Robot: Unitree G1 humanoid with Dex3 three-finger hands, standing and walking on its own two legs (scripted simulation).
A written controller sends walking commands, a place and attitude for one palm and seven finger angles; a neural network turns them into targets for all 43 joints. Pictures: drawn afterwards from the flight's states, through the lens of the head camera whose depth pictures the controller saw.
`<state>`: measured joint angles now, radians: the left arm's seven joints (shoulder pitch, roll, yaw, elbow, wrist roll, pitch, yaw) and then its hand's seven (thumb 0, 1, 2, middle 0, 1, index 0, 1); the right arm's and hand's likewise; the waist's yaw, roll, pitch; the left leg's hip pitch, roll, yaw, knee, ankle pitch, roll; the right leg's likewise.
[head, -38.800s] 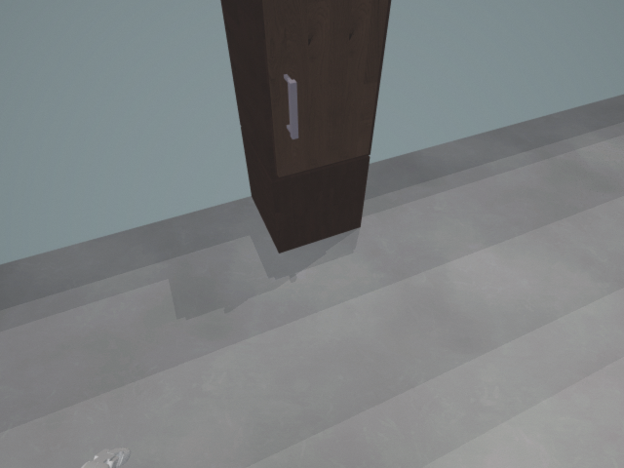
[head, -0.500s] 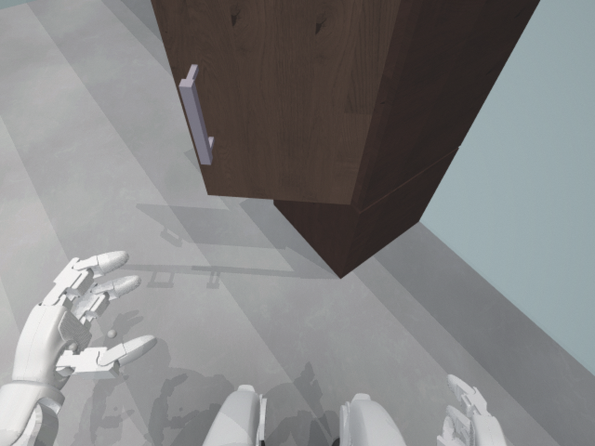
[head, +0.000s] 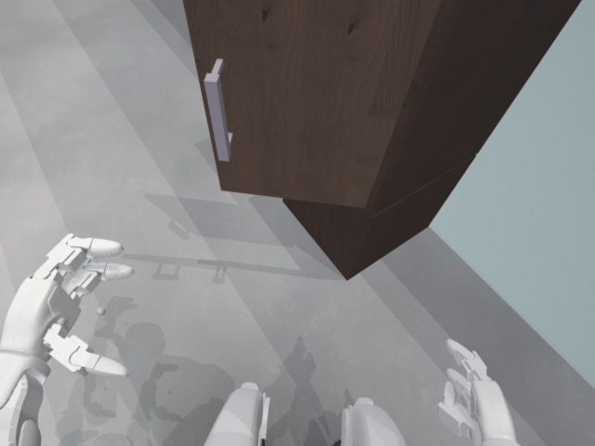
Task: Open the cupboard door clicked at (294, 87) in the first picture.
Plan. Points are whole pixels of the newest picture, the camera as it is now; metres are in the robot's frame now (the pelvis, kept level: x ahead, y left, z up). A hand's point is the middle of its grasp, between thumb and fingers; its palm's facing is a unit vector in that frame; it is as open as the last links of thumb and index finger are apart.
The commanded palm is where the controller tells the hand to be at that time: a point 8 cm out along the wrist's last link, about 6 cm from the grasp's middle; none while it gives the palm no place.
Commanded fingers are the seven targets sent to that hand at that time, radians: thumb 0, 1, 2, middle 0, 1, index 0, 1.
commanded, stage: raise the hand with hooked fingers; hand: left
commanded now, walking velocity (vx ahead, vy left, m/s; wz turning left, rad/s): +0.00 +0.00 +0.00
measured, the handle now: (221, 113) +0.63 +0.19 +0.03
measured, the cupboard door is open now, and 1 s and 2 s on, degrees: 49 49 49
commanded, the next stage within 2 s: move the hooked fingers beside the handle in 0.74 s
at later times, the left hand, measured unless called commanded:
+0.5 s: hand (112, 285) +0.29 +0.26 +0.04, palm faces -0.05 -1.00 -0.03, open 14.0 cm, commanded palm +0.27 +0.30 +0.05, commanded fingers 0.00 -0.50 0.30 -0.30 -1.20 -0.30 -1.20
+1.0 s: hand (110, 277) +0.30 +0.26 +0.04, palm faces -0.05 -1.00 -0.03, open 14.0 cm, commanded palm +0.30 +0.30 +0.05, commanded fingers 0.00 -0.50 0.30 -0.30 -1.20 -0.30 -1.20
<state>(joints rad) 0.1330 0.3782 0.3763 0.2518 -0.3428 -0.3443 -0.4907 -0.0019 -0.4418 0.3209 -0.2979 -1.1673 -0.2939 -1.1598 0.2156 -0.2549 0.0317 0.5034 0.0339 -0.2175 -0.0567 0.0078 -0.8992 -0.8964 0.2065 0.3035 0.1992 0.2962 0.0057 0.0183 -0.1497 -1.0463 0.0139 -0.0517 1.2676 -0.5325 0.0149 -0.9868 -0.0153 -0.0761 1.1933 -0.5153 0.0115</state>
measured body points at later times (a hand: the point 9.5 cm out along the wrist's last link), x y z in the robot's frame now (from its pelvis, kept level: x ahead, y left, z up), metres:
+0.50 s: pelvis +0.00 -0.01 +0.00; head +0.10 +0.01 +0.44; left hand +0.29 +0.31 +0.05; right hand +0.16 -0.27 -0.08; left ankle +0.04 +0.10 -0.63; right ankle +0.03 -0.14 -0.63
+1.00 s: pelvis +0.00 +0.00 -0.01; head +0.09 +0.02 +0.43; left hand +0.30 +0.32 +0.04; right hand +0.17 -0.26 -0.08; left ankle +0.04 +0.10 -0.63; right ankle +0.03 -0.14 -0.63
